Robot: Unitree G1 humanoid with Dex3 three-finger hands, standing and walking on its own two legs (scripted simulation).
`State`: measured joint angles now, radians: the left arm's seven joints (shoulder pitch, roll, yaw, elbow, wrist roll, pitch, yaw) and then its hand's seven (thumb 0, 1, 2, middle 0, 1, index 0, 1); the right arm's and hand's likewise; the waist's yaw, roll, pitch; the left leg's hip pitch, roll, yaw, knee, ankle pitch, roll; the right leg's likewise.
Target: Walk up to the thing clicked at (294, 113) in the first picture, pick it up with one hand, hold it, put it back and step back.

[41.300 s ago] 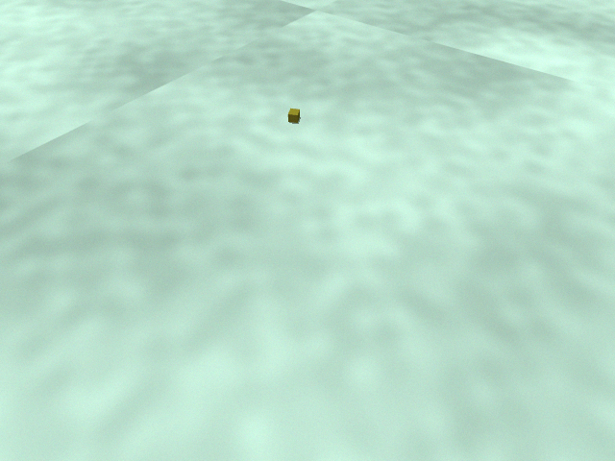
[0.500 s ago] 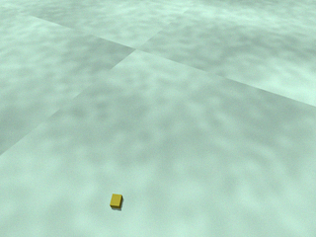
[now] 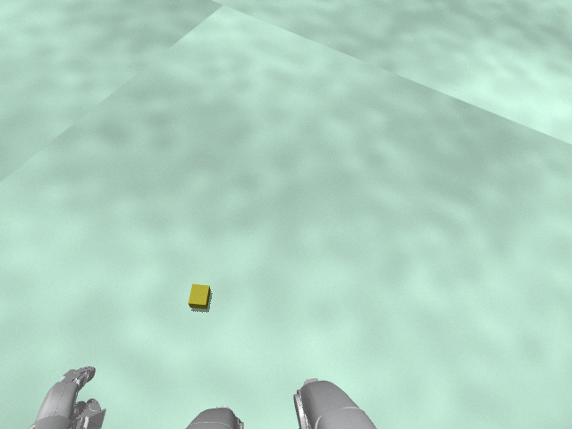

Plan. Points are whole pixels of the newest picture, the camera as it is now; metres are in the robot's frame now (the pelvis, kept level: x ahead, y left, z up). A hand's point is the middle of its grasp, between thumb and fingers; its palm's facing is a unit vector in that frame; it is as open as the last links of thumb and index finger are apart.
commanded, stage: step back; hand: left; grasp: from above
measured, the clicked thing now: (199, 296) +0.51 +0.22 -0.74
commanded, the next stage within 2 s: none
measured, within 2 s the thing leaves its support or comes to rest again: neither
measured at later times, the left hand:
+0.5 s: hand out of the picture +0.03 +0.24 -0.13, palm faces -0.04 -0.91 -0.42, open 7.4 cm
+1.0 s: hand out of the picture -0.18 +0.26 -0.17, palm faces -0.06 -0.92 -0.38, open 7.4 cm
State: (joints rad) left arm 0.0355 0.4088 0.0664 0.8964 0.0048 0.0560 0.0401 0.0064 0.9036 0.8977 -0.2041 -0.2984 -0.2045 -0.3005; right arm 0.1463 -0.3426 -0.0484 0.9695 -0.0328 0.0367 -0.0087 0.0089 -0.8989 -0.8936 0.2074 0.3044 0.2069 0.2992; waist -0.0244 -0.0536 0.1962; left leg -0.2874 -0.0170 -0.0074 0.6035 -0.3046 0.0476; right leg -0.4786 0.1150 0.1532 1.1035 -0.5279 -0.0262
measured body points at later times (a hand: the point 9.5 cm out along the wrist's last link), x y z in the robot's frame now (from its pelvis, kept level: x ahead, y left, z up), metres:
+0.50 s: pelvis -0.10 -0.02 +0.00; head -0.04 -0.04 +0.45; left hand +0.03 +0.28 -0.10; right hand -0.02 -0.34 -0.13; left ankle -0.13 +0.13 -0.65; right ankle -0.06 -0.13 -0.73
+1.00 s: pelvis -0.26 -0.01 +0.00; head -0.19 +0.01 +0.44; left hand -0.18 +0.31 -0.14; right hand -0.13 -0.32 -0.10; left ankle -0.16 +0.11 -0.73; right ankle -0.33 -0.16 -0.68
